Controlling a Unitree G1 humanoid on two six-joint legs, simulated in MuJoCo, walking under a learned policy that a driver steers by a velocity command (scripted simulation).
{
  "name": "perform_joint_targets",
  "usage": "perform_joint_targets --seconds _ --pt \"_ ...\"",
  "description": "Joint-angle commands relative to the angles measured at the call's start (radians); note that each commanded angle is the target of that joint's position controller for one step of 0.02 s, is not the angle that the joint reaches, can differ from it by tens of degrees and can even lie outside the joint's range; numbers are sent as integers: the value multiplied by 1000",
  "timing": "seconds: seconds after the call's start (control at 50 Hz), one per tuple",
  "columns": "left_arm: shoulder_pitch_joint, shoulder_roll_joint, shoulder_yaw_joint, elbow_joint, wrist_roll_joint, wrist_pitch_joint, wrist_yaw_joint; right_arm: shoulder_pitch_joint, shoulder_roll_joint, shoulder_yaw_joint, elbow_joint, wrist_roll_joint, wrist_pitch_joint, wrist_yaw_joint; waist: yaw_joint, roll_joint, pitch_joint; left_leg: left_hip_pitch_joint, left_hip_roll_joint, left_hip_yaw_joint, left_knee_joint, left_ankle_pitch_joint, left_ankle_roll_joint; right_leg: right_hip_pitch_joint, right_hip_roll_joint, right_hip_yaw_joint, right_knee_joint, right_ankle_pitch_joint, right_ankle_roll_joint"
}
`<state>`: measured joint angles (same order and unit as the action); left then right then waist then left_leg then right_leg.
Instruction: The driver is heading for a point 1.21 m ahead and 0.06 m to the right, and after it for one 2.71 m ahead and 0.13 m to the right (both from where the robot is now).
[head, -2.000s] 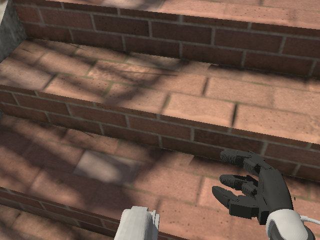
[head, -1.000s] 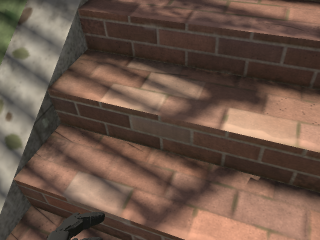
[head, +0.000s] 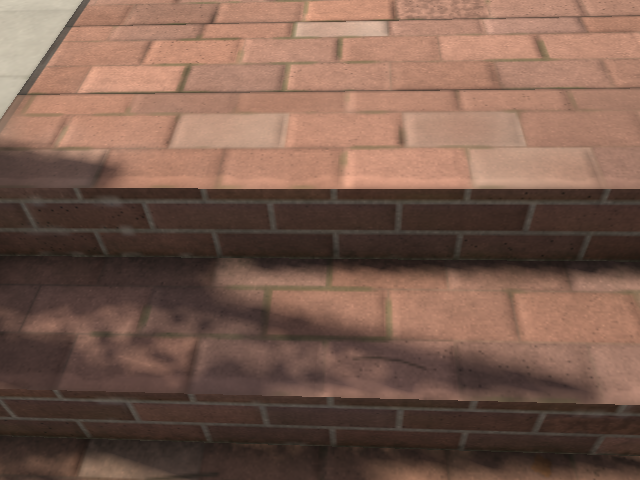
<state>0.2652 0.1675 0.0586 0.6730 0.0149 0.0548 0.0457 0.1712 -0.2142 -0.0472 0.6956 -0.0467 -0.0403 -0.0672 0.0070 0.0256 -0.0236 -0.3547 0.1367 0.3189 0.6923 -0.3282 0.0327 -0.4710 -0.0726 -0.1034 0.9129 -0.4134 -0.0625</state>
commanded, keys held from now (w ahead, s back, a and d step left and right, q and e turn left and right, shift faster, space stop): w+e+shift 0.12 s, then w+shift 0.88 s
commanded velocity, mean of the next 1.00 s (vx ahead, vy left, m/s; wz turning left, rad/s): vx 0.80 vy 0.00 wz -0.32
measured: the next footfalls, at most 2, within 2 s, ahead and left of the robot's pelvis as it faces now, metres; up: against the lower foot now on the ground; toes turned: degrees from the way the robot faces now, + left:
right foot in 0.04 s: +0.05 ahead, -0.11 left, +0.00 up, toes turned -7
left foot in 0.46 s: +0.39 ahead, +0.04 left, +0.18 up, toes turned -10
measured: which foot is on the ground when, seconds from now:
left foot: down 0.00-0.04, up 0.06-0.44, down 0.46-0.88, up 0.90-1.00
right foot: up 0.00-0.02, down 0.04-0.44, up 0.46-0.84, down 0.86-1.00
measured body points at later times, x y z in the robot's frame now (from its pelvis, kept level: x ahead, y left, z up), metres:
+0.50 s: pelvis +0.26 -0.01 +0.07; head +0.27 -0.02 +0.52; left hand +0.36 +0.22 -0.06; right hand +0.41 -0.27 +0.01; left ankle +0.35 +0.05 -0.54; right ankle +0.05 -0.10 -0.59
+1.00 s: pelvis +0.63 -0.10 +0.32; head +0.63 -0.07 +0.77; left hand +0.80 +0.11 +0.18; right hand +0.69 -0.37 +0.24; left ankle +0.57 +0.05 -0.10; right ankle +0.62 -0.17 -0.36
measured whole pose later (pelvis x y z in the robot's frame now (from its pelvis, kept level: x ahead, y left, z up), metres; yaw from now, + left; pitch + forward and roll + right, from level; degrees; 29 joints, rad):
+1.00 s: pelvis +0.63 -0.10 +0.32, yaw -15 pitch +3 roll -4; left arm 0.25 0.23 0.07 0.87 0.03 -0.07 0.00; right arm 0.29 -0.17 -0.07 0.70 -0.04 -0.14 0.02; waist -0.02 0.01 -0.10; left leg -0.75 -0.08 -0.17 2.11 -0.08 0.19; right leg -0.51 0.12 -0.15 0.93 -0.48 -0.11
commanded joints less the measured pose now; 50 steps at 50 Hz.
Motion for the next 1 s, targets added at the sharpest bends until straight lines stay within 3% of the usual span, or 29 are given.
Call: perform_joint_targets --seconds 0.02,0.04,0.06,0.08,0.12,0.16,0.26,0.32,0.36,0.38,0.42,0.44,0.46,0.48,0.5,0.54,0.58,0.64,0.72,0.76,0.78,0.82,0.84,0.86,0.88,0.9,0.92,0.96,1.0 --pt "112 132 55 -16 9 -32 -33 113 -148 -51 -26 -1 45 18 -3 -7 -47 -32 160 -141 -50 -448 67 253 123 -56 -317 -156 -40" --pt "253 195 75 22 23 -46 -45 50 -107 -41 -50 -5 53 34 77 -173 -2 -280 68 -74 298 -502 25 366 -24 263 -447 -326 -118" --pt "273 259 88 -14 14 -50 -36 -151 -51 -19 -173 15 36 52 139 -361 80 -657 -114 -181 541 -365 -54 409 -180 840 -714 -687 -266" --pt "191 240 83 -48 5 -52 -19 -265 -34 -12 -232 -2 8 63 130 -296 159 -775 -67 -332 738 -160 -78 326 -260 1043 -883 -792 -326" --pt "101 236 72 -70 28 -76 -14 -292 -32 0 -227 2 -42 81 84 -196 140 -876 -56 -336 1105 8 -86 311 -223 857 -770 -458 -326" --pt "164 187 49 -6 24 -124 -37 -248 22 29 -204 -38 -55 82 84 -85 39 -1039 -59 -335 1474 50 -24 432 -176 732 -658 -271 -275" --pt "265 156 20 173 30 -177 -63 -353 109 79 -302 9 -28 57 52 -80 120 -1241 -67 -329 1684 -154 67 381 -156 510 -677 -170 -184" --pt "258 155 10 235 6 -178 -44 -496 113 105 -414 23 8 49 35 -95 181 -1075 -39 -246 1299 -169 71 191 -120 401 -937 -117 -163" --pt "127 154 1 172 -33 -172 -23 -396 63 98 -387 41 22 69 -11 -72 134 -474 -38 -138 845 -56 103 -42 -86 254 -1142 330 -180" --pt "62 184 3 171 -67 -174 -21 -200 61 82 -293 40 23 68 -105 -108 -38 -133 -127 -85 788 -36 118 -32 -60 106 -1014 1030 -184" --pt "38 363 64 157 -45 -197 -33 206 -64 3 -183 58 38 41 -286 -205 -331 99 -201 -128 723 -248 112 291 -171 138 -508 1997 -156" --pt "-33 369 82 146 -55 -206 -57 272 -122 -20 -170 42 33 32 -343 -176 -373 152 -225 -189 446 -255 117 358 -146 130 -211 1979 -127" --pt "-71 277 68 110 -32 -225 -74 322 -209 -51 -131 10 26 30 -324 -13 -335 139 -146 -481 180 -509 147 263 -57 181 176 1655 -118" --pt "-69 51 29 22 1 -244 -118 308 -237 -59 -54 22 20 28 -212 365 -261 258 11 -1092 -340 -668 196 -198 236 306 543 406 -85" --pt "-36 -27 8 -50 53 -247 -121 153 -161 -55 -62 32 18 26 -96 298 -225 227 103 -1414 -503 -799 153 -419 251 453 933 346 -88" --pt "-94 -88 -35 -123 74 -237 -109 76 20 -14 55 34 -22 60 25 27 -37 25 119 -1187 -430 -692 172 -543 176 320 1245 459 -114" --pt "-200 -128 -64 -158 49 -192 -75 151 93 2 197 1 -61 69 36 -53 69 -61 84 -807 -339 -289 171 -718 177 330 1485 329 -134" --pt "-274 -144 -90 -187 10 -144 -55 169 84 19 264 13 -94 85 74 -59 192 -140 26 -471 -431 -119 86 -838 147 298 1326 166 -128" --pt "-522 -147 -119 -306 -14 -114 -11 330 11 25 346 31 -119 89 37 -45 237 -93 5 -316 -651 171 57 -900 114 74 1182 -17 -128" --pt "-485 -102 -133 -302 -29 -110 -45 382 -8 20 350 85 -97 56 45 -71 108 -211 -52 -203 -812 461 84 -351 59 -151 646 80 -124" --pt "-437 -73 -117 -233 -32 -109 -60 360 -32 24 288 125 -107 37 46 -103 -72 -220 -43 -224 -738 1077 116 26 140 -220 556 174 -108" --pt "-162 -38 -82 -170 -32 -79 -44 334 -289 -52 221 101 -131 20 154 140 -351 212 79 -240 -405 1889 170 121 180 -141 429 11 -94" --pt "-56 40 -46 -155 -26 -62 -47 272 -345 -83 185 93 -131 31 225 175 -406 383 119 -279 -188 2030 172 117 186 -106 298 -104 -95" --pt "1 125 -17 -131 -13 -67 -48 207 -316 -92 152 91 -135 58 250 141 -424 377 96 -292 76 1989 164 229 208 -40 78 -101 -101" --pt "-4 229 30 -98 2 -88 -56 180 -200 -83 108 70 -156 75 205 57 -391 253 -22 -339 415 1476 148 261 117 260 -149 -237 -152" --pt "-2 273 55 -22 15 -83 -48 172 -49 -72 36 80 -164 115 155 -294 -350 -263 -310 -411 1017 404 74 396 -142 992 -531 -374 -319" --pt "-60 166 45 -10 13 -92 -54 120 49 -42 -49 21 -171 109 105 -87 -304 -500 -279 -561 1449 301 95 373 -179 1087 -601 -429 -308" --pt "42 18 4 180 19 -136 -49 -83 214 43 -185 -13 -152 100 31 61 -53 -810 -231 -556 1672 239 166 281 -164 810 -547 -195 -248" --pt "135 -48 -16 298 35 -169 -51 -82 275 92 -202 -3 -103 86 -12 25 72 -1017 -206 -548 1798 78 195 249 -126 517 -554 -37 -164"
